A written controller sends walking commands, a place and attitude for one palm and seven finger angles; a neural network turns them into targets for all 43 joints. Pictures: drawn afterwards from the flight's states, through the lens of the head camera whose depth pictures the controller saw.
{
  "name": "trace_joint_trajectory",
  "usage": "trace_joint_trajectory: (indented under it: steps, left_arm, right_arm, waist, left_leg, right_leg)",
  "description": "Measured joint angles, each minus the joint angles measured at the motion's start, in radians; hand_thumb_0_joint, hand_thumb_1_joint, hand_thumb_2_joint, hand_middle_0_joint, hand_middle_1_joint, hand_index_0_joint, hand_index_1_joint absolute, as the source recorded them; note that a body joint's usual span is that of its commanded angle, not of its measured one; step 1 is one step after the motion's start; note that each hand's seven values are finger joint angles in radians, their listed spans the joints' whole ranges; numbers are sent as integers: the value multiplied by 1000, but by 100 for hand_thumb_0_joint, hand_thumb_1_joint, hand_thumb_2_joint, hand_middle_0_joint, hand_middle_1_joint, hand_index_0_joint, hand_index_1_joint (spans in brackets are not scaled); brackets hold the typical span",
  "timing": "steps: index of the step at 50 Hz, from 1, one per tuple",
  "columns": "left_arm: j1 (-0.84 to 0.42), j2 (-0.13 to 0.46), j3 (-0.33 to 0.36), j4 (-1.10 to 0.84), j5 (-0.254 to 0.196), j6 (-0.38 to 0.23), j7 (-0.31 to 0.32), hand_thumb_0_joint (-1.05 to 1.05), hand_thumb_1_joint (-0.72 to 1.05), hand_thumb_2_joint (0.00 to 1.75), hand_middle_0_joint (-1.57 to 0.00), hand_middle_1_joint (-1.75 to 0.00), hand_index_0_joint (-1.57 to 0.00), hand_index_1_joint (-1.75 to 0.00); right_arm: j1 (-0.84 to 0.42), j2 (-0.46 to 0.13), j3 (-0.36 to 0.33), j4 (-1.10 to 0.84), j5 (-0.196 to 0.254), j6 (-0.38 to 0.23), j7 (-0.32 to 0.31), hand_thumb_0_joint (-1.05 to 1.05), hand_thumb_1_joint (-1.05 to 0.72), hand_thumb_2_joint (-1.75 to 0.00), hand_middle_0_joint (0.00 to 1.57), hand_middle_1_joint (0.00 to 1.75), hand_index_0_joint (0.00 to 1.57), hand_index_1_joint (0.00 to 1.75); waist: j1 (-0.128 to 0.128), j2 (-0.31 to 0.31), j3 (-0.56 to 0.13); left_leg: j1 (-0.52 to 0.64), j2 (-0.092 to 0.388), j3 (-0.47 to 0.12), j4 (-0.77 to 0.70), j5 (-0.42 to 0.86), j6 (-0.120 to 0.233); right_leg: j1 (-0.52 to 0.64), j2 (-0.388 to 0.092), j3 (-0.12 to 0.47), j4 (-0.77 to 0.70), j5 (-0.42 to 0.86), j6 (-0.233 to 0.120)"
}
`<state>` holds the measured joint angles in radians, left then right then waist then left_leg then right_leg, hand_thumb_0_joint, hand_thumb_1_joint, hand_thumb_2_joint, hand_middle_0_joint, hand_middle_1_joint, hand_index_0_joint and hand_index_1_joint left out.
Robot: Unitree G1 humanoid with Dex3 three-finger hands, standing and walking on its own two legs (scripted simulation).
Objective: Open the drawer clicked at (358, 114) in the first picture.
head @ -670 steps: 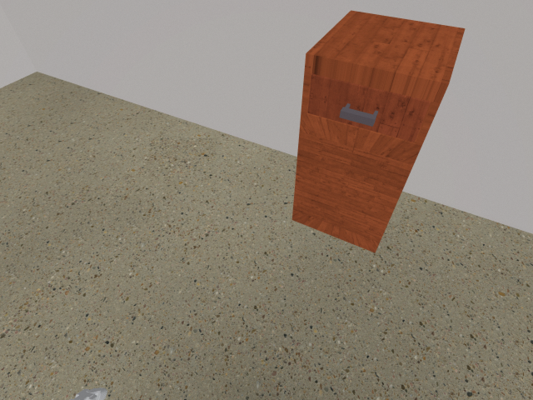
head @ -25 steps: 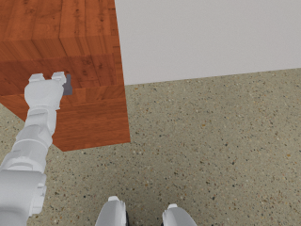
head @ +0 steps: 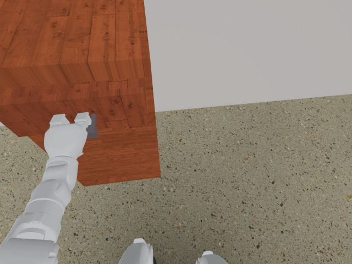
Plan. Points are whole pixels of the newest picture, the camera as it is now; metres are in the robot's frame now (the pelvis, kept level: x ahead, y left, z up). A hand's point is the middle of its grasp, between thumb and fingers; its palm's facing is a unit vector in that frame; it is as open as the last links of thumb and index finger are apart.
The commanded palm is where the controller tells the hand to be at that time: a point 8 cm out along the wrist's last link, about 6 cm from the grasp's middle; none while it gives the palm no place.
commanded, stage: pull the drawer open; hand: left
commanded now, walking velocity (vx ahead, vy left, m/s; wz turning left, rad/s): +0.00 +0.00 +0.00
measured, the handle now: (75, 126) +0.45 +0.26 -0.01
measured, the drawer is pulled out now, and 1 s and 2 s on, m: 0.05 0.18 0.29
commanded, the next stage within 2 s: none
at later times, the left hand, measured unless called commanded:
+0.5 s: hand (74, 168) +0.34 +0.25 -0.03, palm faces -0.02 -0.06 -1.00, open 5.8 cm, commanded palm +0.31 +0.25 +0.02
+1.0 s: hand (71, 198) +0.27 +0.24 -0.03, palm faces -0.01 -0.06 -1.00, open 5.8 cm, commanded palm +0.24 +0.24 +0.02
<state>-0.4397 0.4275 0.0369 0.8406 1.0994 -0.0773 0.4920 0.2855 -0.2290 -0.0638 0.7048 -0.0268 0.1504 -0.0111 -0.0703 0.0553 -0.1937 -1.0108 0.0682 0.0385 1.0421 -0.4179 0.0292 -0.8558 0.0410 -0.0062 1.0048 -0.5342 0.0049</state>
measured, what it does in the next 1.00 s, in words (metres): stands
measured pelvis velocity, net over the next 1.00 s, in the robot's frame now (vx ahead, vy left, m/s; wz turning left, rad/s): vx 0.00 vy -0.01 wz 0.03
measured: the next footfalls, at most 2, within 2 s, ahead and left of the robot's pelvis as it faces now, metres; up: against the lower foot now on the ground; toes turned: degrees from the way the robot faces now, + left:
none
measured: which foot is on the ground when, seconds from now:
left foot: down 0.00-1.00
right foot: down 0.00-1.00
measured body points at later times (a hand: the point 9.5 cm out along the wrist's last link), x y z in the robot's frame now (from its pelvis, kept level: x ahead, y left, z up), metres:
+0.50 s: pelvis +0.00 -0.01 +0.01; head +0.08 -0.01 +0.45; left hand +0.34 +0.25 +0.02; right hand +0.11 -0.27 -0.12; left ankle +0.04 +0.10 -0.67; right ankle -0.04 -0.13 -0.67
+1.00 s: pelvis +0.00 -0.01 +0.01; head +0.06 -0.02 +0.45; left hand +0.27 +0.24 +0.02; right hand +0.15 -0.26 -0.11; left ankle +0.04 +0.10 -0.67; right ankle -0.04 -0.13 -0.67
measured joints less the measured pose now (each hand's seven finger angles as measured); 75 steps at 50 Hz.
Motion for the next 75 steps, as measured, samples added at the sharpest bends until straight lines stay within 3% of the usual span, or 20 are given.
trace_joint_trajectory:
  steps: [17, 30, 45, 57, 75]
  left_arm:
    - [123, -41, -43, -97, -1, 24, 9, 1, 68, 78, -30, -135, -40, -135]
    - [248, -44, -37, -207, -16, 28, 9, 1, 68, 78, -30, -135, -40, -135]
    - [458, -74, -68, -400, -25, 74, 31, 1, 67, 79, -29, -135, -41, -135]
    - [534, -84, -95, -472, -15, 78, 33, 1, 66, 80, -30, -134, -42, -135]
    - [663, -81, -83, -584, -23, 69, 35, 2, 67, 80, -29, -134, -42, -135]
  right_arm:
    - [-67, 3, 6, -38, 5, -13, -13, 0, -91, -90, 21, 30, 20, 30]
    - [-63, 5, 8, -36, 8, -16, -22, 0, -91, -90, 21, 30, 20, 30]
    - [-89, 0, 7, -58, -3, -35, -6, 0, -91, -90, 21, 30, 20, 30]
    - [-141, 6, 22, -79, -10, -45, -10, 0, -91, -90, 21, 30, 20, 30]
    - [-143, 8, 29, -88, -14, -52, -12, 1, -91, -90, 21, 30, 20, 30]
  waist:
    - [31, -4, 4]
    - [33, -2, 9]
    - [46, 3, 10]
    - [72, 3, 16]
    - [81, 4, 21]
  left_leg:
    - [58, -8, -10, -26, 11, -8]
    - [87, -2, -7, -31, 7, -15]
    - [121, -7, -7, -29, -2, -19]
    - [123, -14, -23, -10, 0, -26]
    - [114, -11, -31, 13, -3, -38]
  right_leg:
    - [59, -5, -10, -18, 2, -8]
    - [82, 0, -6, -18, -2, -15]
    - [115, -3, -6, -11, -15, -18]
    - [120, -8, -23, 17, -26, -26]
    - [106, -5, -29, 55, -39, -38]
